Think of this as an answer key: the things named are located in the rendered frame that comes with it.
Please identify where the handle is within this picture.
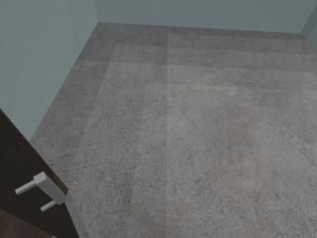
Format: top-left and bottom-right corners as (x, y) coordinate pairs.
(15, 172), (67, 212)

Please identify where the cupboard door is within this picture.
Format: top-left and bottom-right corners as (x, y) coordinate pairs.
(0, 111), (79, 238)

